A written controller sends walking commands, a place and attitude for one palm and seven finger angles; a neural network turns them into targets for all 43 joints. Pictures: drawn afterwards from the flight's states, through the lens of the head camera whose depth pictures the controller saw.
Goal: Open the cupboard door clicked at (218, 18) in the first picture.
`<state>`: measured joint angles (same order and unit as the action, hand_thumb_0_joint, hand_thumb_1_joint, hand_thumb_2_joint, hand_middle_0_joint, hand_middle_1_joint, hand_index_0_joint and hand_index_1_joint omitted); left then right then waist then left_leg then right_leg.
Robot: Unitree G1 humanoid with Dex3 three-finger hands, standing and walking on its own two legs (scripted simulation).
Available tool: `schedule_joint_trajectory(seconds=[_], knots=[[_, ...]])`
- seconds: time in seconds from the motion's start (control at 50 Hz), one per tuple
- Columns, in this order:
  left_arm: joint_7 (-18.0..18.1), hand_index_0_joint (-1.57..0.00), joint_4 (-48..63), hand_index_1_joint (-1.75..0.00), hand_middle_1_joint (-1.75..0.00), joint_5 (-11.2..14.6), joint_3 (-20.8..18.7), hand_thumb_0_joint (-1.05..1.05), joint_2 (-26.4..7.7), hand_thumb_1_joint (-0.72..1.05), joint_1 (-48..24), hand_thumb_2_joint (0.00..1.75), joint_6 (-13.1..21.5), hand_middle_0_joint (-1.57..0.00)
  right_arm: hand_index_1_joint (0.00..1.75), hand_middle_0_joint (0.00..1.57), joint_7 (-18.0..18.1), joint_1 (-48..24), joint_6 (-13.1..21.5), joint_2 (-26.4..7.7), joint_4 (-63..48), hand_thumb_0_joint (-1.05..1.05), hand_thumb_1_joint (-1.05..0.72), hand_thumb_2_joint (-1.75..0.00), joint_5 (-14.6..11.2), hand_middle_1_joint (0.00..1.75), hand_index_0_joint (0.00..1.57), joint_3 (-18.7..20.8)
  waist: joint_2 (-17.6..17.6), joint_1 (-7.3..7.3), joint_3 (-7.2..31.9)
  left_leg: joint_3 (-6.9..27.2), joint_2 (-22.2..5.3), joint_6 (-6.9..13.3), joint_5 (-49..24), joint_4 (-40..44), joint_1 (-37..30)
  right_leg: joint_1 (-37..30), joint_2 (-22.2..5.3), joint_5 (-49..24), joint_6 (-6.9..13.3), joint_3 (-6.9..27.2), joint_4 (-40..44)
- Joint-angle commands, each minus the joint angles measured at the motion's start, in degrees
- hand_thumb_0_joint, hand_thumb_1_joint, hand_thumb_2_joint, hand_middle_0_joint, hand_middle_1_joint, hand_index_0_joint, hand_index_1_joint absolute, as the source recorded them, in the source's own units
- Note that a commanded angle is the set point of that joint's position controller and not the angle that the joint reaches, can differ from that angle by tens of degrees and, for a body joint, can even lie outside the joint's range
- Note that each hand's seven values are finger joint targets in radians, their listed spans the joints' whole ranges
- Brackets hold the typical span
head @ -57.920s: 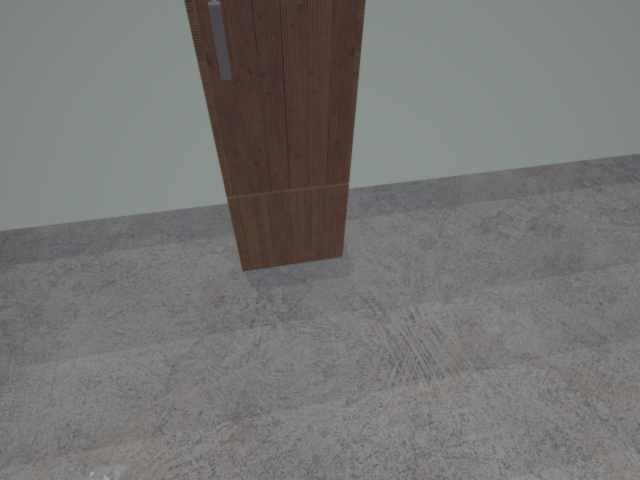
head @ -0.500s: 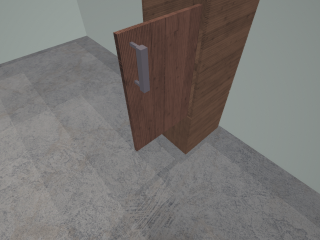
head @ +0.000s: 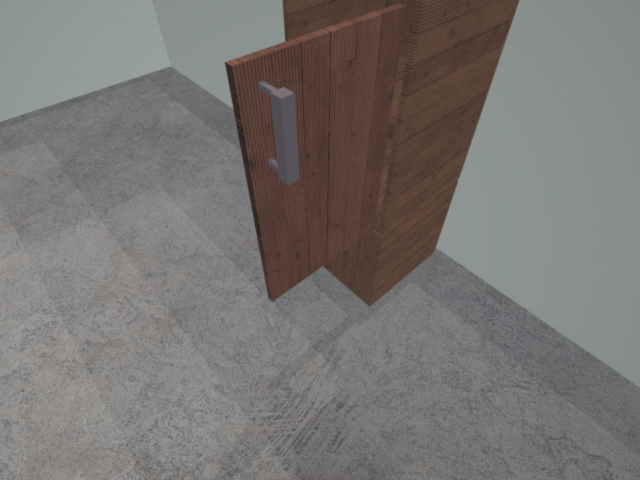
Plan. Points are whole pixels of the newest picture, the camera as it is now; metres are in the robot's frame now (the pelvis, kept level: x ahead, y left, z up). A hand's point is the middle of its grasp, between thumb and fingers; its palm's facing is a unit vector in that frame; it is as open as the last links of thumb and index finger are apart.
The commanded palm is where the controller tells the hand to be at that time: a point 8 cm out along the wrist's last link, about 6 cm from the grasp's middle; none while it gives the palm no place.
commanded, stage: look to check the result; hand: left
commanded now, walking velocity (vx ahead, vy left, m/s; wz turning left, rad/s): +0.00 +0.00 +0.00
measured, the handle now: (277, 134) +0.59 +0.10 +0.13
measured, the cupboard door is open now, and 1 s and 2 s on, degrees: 89 89 89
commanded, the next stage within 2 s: stand and wait in 0.30 s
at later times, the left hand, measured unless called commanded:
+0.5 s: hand out of the picture +0.02 +0.18 -0.17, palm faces +0.04 -0.98 -0.21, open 7.3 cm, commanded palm none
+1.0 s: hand out of the picture +0.06 +0.19 -0.17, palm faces +0.03 -0.97 -0.25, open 7.3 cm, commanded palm none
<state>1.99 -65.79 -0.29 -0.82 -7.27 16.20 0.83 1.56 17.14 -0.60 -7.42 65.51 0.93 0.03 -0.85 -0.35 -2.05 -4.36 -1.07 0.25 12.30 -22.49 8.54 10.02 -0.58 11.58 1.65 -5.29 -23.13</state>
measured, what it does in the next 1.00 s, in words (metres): stands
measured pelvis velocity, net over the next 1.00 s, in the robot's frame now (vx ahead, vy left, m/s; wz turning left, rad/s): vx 0.02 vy -0.01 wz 0.01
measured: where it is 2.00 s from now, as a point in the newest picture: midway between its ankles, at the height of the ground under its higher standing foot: outside the picture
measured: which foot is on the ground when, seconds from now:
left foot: down 0.00-1.00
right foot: down 0.00-1.00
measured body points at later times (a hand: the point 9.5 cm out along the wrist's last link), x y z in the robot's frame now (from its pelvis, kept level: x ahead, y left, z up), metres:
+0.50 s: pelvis +0.01 +0.00 +0.00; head +0.02 -0.01 +0.45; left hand +0.02 +0.23 -0.15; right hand +0.01 -0.23 -0.16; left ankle +0.00 +0.11 -0.74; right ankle +0.01 -0.10 -0.74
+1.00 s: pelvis +0.02 -0.01 +0.00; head +0.04 -0.02 +0.45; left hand +0.05 +0.24 -0.15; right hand +0.06 -0.26 -0.15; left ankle +0.00 +0.11 -0.74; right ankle +0.01 -0.10 -0.74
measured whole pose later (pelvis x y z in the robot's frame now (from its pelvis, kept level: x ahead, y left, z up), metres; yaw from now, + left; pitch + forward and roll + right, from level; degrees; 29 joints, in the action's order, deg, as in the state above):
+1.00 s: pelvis +0.02 -0.01 +0.00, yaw +1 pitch -1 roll +0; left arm 1.1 -65.3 -0.3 -0.9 -12.2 10.9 1.7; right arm 1.1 10.5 -0.2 -12.8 65.4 0.9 0.2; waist -0.8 -0.2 -2.5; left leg -3.5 -1.5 -0.6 11.8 -18.4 5.7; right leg 6.8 0.2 11.4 2.1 -6.1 -19.0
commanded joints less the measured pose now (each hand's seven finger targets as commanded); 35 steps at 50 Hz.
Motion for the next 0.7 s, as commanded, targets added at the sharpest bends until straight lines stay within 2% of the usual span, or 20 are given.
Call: schedule_joint_trajectory(seconds=[0.0,0.06,0.1,0.22,0.28,0.36,0.4,0.48,0.56,0.68], knots=[[0.2,-0.2,1.3,-0.3,-0.3,-0.3,-1.2,0.0,-6.3,0.9,3.1,0.9,0.6,-0.2,0.3,0.2,0.4,3.4,0.7,-5.0,-1.1,0.0,-0.9,-0.9,0.3,0.3,0.2,1.0,0.1,-0.26,-3.4,5.1,-5.0,1.1,-2.5,4.9,2.4,1.9,-6.0,-1.0,0.8,6.6,5.6],[0.2,-0.2,1.5,-0.3,-0.3,-0.3,-1.3,0.0,-6.9,0.9,2.8,0.9,0.6,-0.2,0.3,0.2,0.4,3.1,0.6,-5.7,-1.3,0.0,-0.9,-0.9,0.2,0.3,0.2,1.1,1.3,-0.19,-3.7,5.1,-4.9,1.2,-2.2,4.8,2.3,2.2,-6.1,-0.1,0.8,6.5,6.1],[0.2,-0.2,1.5,-0.3,-0.3,-0.2,-1.3,0.0,-6.9,0.9,2.6,0.9,0.6,-0.2,0.3,0.2,0.4,2.8,0.6,-5.6,-1.2,0.0,-0.9,-0.9,0.3,0.3,0.2,1.1,0.3,-0.31,-3.6,5.1,-4.8,1.0,-1.8,4.7,2.2,2.2,-6.2,0.4,0.8,6.9,6.3],[0.1,-0.2,1.7,-0.3,-0.3,-0.2,-1.4,0.0,-7.6,0.9,1.7,0.9,0.8,-0.2,0.3,0.2,0.4,1.8,0.9,-6.6,-1.3,0.0,-0.9,-0.9,0.3,0.3,0.2,1.2,0.1,-0.24,-1.7,5.5,-5.2,1.1,-4.6,4.9,1.4,0.2,-6.3,-3.1,0.9,6.4,5.7],[0.1,-0.2,1.6,-0.3,-0.3,-0.2,-1.4,0.0,-7.9,0.9,1.2,0.9,0.8,-0.2,0.3,0.2,0.4,1.1,0.9,-6.9,-1.3,0.0,-0.9,-0.9,0.2,0.3,0.2,1.2,-0.2,-0.19,-2.5,5.6,-5.2,1.0,-5.0,5.0,1.4,0.4,-6.3,-3.5,0.9,6.3,5.8],[0.0,-0.2,1.7,-0.3,-0.3,-0.3,-1.5,0.0,-8.7,0.9,0.9,0.9,1.0,-0.2,0.3,0.2,0.4,0.4,0.9,-7.9,-1.6,0.0,-0.9,-0.9,0.1,0.3,0.2,1.3,1.0,-0.06,-1.9,5.5,-5.4,1.1,-5.5,5.0,0.8,0.1,-6.3,-4.0,0.9,6.1,6.1],[0.0,-0.2,1.7,-0.3,-0.3,-0.2,-1.4,0.0,-8.6,0.9,0.3,0.9,0.9,-0.2,0.3,0.2,0.4,0.1,1.0,-7.9,-1.4,0.0,-0.9,-0.9,0.3,0.3,0.2,1.2,-0.2,-0.18,-1.6,5.7,-5.4,1.0,-5.4,5.4,0.8,-0.4,-6.4,-3.9,0.9,6.4,6.0],[-0.1,-0.2,1.7,-0.3,-0.3,-0.2,-1.4,0.0,-9.4,0.9,-0.4,0.9,1.0,-0.2,0.3,0.2,0.4,-0.7,1.0,-8.6,-1.4,0.0,-0.9,-0.9,0.2,0.3,0.2,1.3,0.2,-0.18,-1.6,5.8,-5.5,1.0,-6.2,5.5,0.6,-0.7,-6.5,-4.9,0.9,6.3,6.2],[-0.2,-0.2,2.0,-0.3,-0.3,-0.2,-1.6,0.0,-10.4,0.9,-0.7,0.9,1.3,-0.2,0.3,0.2,0.4,-1.5,1.2,-9.9,-1.8,0.0,-0.9,-0.9,0.1,0.3,0.2,1.5,0.9,-0.09,0.2,5.8,-5.6,1.1,-7.7,5.3,-0.6,-1.8,-6.6,-7.2,1.0,6.2,6.2],[-0.2,-0.2,2.0,-0.3,-0.3,-0.2,-1.6,0.0,-11.3,0.9,-1.9,0.9,1.3,-0.2,0.3,0.2,0.4,-2.9,1.3,-10.6,-1.8,0.0,-0.9,-0.9,0.2,0.3,0.2,1.4,0.3,-0.12,-0.5,5.8,-5.9,1.0,-8.3,5.9,-0.7,-2.0,-6.9,-8.5,1.0,6.2,6.5]])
